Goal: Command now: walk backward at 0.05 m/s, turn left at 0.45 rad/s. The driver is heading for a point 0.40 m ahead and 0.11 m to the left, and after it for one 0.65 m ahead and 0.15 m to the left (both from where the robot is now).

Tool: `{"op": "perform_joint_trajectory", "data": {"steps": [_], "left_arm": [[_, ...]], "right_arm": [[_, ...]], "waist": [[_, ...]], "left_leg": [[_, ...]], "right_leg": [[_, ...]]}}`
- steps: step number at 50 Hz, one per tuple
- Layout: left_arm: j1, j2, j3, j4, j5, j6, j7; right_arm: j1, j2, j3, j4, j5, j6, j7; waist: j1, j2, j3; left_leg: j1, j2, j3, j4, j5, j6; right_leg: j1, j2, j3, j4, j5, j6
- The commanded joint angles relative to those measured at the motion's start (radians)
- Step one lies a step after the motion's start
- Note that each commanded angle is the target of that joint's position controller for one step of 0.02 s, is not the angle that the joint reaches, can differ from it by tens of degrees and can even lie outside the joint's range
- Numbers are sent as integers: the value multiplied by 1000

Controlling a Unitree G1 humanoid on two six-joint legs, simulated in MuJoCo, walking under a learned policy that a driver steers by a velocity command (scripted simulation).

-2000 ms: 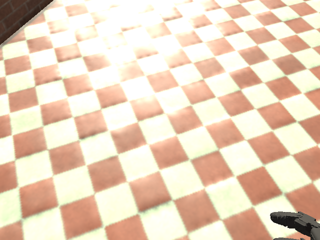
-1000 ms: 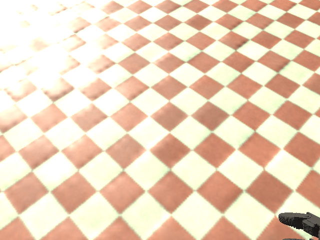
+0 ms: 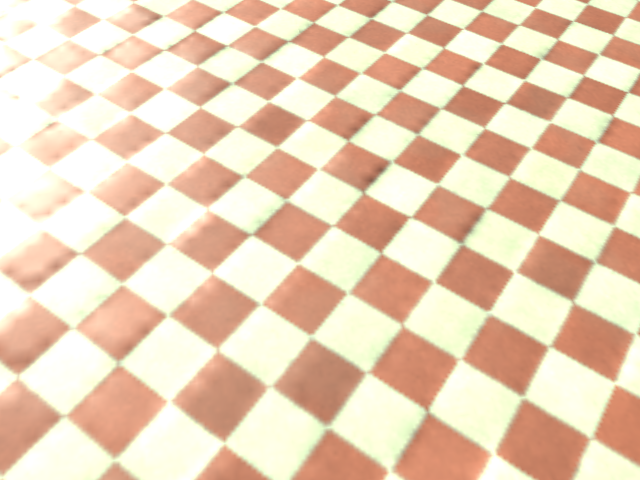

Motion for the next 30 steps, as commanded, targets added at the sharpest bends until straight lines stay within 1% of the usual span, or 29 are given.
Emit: {"op": "perform_joint_trajectory", "data": {"steps": [1,2,3,4,5,6,7,8,9,11,13,14,15,16,17,18,19,20,21,22,23,25,28,30], "left_arm": [[72,87,19,-59,38,-1,2],[69,91,14,-57,33,4,-10],[40,128,25,-62,5,9,-18],[8,130,30,-63,-3,8,-20],[-20,132,35,-64,4,5,-18],[-39,139,39,-71,7,2,-17],[-48,126,36,-72,7,-4,-21],[-43,111,33,-68,5,-13,-25],[-35,100,31,-61,3,-23,-28],[-21,84,26,-51,2,-38,-33],[10,93,28,-38,-3,-50,-39],[34,98,31,-29,-7,-55,-42],[76,98,33,-12,-8,-61,-44],[134,105,37,13,-5,-66,-44],[225,144,49,44,2,-69,-38],[260,205,61,47,12,-69,-29],[172,258,70,15,46,-77,-38],[90,209,60,-15,34,-88,-28],[53,162,48,-20,15,-94,-20],[58,146,42,-22,7,-96,-18],[85,143,39,-11,9,-98,-16],[144,133,34,7,20,-106,-16],[199,140,32,21,23,-101,-22],[213,158,35,24,20,-95,-25]], "right_arm": [[113,-288,-82,-74,-26,-8,-27],[145,-238,-68,-78,-33,-6,-31],[96,-213,-64,-94,-20,-10,-28],[59,-182,-61,-96,5,-11,-32],[31,-160,-55,-98,23,-6,-40],[1,-154,-52,-105,23,-2,-50],[-6,-157,-53,-112,12,5,-60],[-1,-159,-56,-115,4,8,-69],[5,-165,-60,-119,3,9,-76],[5,-181,-68,-124,12,9,-83],[4,-190,-73,-130,19,16,-83],[-4,-187,-73,-135,22,21,-83],[-23,-178,-71,-143,25,27,-83],[-40,-160,-66,-154,26,32,-82],[-70,-121,-56,-175,26,32,-80],[-36,-24,-33,-182,29,27,-73],[-57,-76,-42,-228,27,9,-65],[-39,-126,-53,-214,23,-1,-55],[0,-143,-61,-186,17,-4,-48],[14,-137,-62,-168,9,-6,-44],[-3,-118,-57,-169,7,-10,-39],[-36,-80,-45,-180,15,-15,-31],[-103,-56,-33,-217,24,-15,-21],[-156,-40,-23,-245,26,-18,-7]], "waist": [[-3,305,-166],[-33,256,-343],[-31,156,-322],[-18,81,-256],[-14,54,-199],[-1,97,-168],[3,136,-151],[1,151,-153],[0,150,-159],[5,147,-158],[16,162,-148],[30,164,-138],[56,155,-127],[84,141,-113],[117,71,-107],[93,-171,-134],[56,-262,-25],[18,-224,31],[0,-196,42],[4,-170,25],[21,-148,35],[47,-123,27],[84,-127,41],[104,-134,56]], "left_leg": [[399,279,-434,-154,941,247],[475,353,-589,-188,663,374],[438,303,-560,-226,303,348],[390,242,-514,-262,-68,288],[332,210,-495,-308,-336,241],[264,179,-476,-342,-441,211],[219,149,-460,-367,-462,197],[203,132,-444,-376,-449,192],[193,121,-431,-375,-436,190],[152,103,-419,-370,-447,186],[100,95,-438,-378,-495,183],[71,87,-447,-377,-513,176],[29,68,-440,-362,-532,156],[-34,32,-416,-328,-542,119],[-178,-22,-349,-183,-534,60],[-326,-130,-169,170,-486,15],[-471,-84,-172,328,-402,21],[-492,-41,-202,424,-313,22],[-497,-34,-194,461,-242,10],[-483,-22,-176,489,-199,-1],[-479,-11,-161,519,-147,-13],[-453,1,-126,546,-67,-28],[-434,24,-88,441,1,-44],[-384,36,-49,324,38,-45]], "right_leg": [[-289,32,23,492,-128,61],[-347,72,228,680,-371,63],[-392,38,285,727,-313,47],[-439,6,283,693,-224,36],[-458,-19,272,610,-153,33],[-415,-24,256,522,-108,36],[-365,-4,232,457,-87,44],[-321,10,221,396,-79,51],[-281,19,217,333,-77,57],[-194,34,211,211,-75,57],[-114,48,200,118,-49,47],[-70,50,196,60,-14,36],[-5,47,184,-31,50,20],[81,34,171,-122,93,2],[219,-67,241,-193,46,-29],[294,-311,541,-271,-211,-93],[150,-439,806,-373,-434,-188],[119,-418,763,-387,-435,-186],[133,-365,651,-384,-331,-145],[154,-325,557,-377,-227,-112],[149,-304,475,-381,-117,-101],[141,-271,344,-382,43,-96],[149,-258,230,-384,164,-106],[142,-256,169,-383,219,-105]]}}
